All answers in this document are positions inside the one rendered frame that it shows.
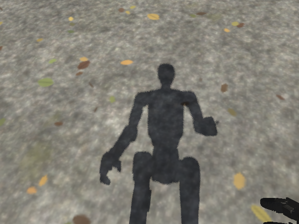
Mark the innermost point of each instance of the robot right hand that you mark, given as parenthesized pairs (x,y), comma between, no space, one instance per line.
(287,207)

